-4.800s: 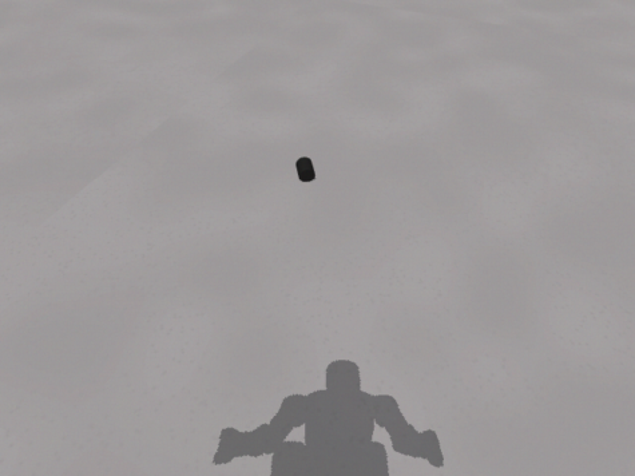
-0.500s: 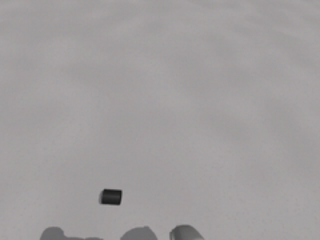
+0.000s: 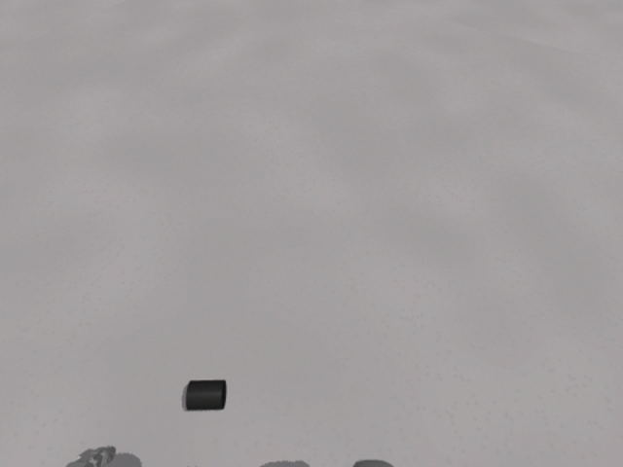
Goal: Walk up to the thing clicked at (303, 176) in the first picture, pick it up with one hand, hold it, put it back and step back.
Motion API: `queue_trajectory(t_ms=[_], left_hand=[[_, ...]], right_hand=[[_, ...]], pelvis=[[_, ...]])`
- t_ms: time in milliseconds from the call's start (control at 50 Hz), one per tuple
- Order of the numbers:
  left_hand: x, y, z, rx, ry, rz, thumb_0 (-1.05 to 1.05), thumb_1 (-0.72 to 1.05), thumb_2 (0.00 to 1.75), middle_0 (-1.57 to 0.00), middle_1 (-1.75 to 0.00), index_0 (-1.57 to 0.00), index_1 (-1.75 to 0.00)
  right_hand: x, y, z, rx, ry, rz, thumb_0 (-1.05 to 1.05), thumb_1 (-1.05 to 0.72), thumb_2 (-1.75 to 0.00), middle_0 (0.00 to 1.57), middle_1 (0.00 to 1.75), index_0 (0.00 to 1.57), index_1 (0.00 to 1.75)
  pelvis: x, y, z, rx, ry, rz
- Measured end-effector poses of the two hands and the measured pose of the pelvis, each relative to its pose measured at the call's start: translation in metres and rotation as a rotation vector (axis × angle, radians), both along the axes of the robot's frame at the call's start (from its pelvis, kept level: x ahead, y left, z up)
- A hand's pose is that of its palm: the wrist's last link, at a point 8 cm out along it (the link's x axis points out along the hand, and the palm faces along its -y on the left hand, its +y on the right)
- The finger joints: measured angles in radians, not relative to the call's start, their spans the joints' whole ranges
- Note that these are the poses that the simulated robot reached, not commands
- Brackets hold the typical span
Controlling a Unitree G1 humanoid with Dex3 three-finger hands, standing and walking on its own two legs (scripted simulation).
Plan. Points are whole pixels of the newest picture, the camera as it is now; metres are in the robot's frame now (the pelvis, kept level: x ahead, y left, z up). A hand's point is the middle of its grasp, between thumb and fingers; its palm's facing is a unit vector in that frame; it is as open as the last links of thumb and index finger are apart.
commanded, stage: walk up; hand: left
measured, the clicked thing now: (206, 394) +0.42 +0.28 -0.70
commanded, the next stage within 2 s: stand in 1.16 s
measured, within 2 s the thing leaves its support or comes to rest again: neither
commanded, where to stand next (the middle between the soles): +0.09 -0.01 m, yaw +2 degrees
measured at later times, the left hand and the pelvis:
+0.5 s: hand out of the picture +0.12 +0.23 -0.12, palm faces +0.03 -0.95 -0.32, open 7.4 cm; pelvis +0.01 -0.02 +0.03, yaw +2 degrees
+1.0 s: hand out of the picture +0.09 +0.25 -0.12, palm faces +0.05 -0.95 -0.32, open 7.4 cm; pelvis +0.01 -0.01 +0.04, yaw +2 degrees
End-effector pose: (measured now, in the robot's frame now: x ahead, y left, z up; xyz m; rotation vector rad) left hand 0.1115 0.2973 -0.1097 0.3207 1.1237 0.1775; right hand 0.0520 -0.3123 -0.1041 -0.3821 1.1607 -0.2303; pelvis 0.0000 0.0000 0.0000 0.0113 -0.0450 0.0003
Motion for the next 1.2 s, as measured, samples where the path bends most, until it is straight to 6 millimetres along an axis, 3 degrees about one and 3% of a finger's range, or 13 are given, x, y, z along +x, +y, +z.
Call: queue_trajectory(t_ms=[140, 380, 680, 940, 1200], left_hand=[[-0.007, -0.008, 0.014, 0.023, 0.002, 0.037, 0.0, 0.9, 0.9, -0.2, -0.3, -0.2, -0.3], [-0.012, -0.021, 0.025, 0.002, 0.056, 0.066, 0.01, 0.9, 0.9, -0.2, -0.3, -0.2, -0.3], [-0.002, -0.012, 0.023, -0.039, 0.043, 0.08, 0.0, 0.9, 0.9, -0.2, -0.3, -0.2, -0.3], [-0.024, -0.002, 0.026, -0.022, 0.09, 0.101, 0.0, 0.9, 0.9, -0.2, -0.3, -0.2, -0.3], [-0.039, -0.006, 0.025, -0.022, 0.112, 0.116, 0.0, 0.9, 0.9, -0.2, -0.3, -0.2, -0.3]], right_hand=[[0.02, -0.003, -0.003, 0.056, 0.02, 0.024, 0.01, -0.9, -0.9, 0.21, 0.3, 0.21, 0.3], [0.044, -0.016, 0.01, 0.044, 0.037, 0.034, 0.01, -0.91, -0.9, 0.2, 0.3, 0.21, 0.3], [0.052, 0.001, 0.025, 0.031, 0.031, 0.039, 0.01, -0.91, -0.9, 0.2, 0.3, 0.21, 0.3], [0.056, 0.013, 0.023, 0.056, 0.025, 0.046, 0.01, -0.91, -0.9, 0.2, 0.3, 0.21, 0.3], [0.056, 0.011, 0.022, 0.061, 0.035, 0.049, 0.01, -0.91, -0.9, 0.2, 0.3, 0.21, 0.3]], pelvis=[[0.003, -0.02, 0.01, 0.0, 0.01, 0.017], [0.009, -0.023, 0.026, -0.001, 0.019, 0.029], [0.013, -0.012, 0.033, -0.013, 0.018, 0.033], [0.013, -0.007, 0.035, -0.013, 0.016, 0.036], [0.012, -0.009, 0.036, -0.013, 0.011, 0.041]])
